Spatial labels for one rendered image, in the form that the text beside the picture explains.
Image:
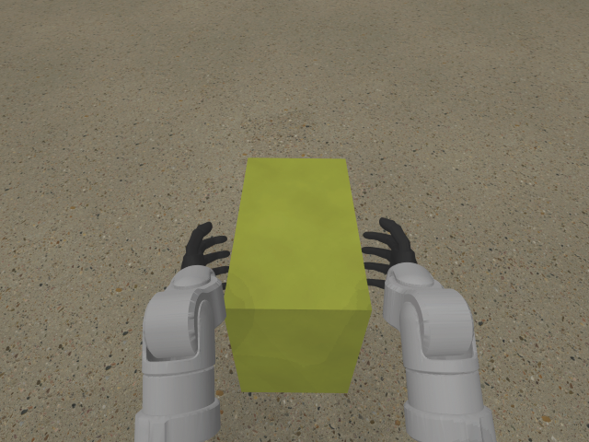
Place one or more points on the right robot hand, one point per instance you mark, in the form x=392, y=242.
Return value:
x=400, y=249

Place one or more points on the left robot forearm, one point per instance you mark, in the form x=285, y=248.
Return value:
x=178, y=358

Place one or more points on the carton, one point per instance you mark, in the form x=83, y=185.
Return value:
x=296, y=298

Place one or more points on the left robot hand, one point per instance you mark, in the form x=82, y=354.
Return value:
x=196, y=247

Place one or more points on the right robot forearm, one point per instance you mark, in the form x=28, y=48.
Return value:
x=440, y=355

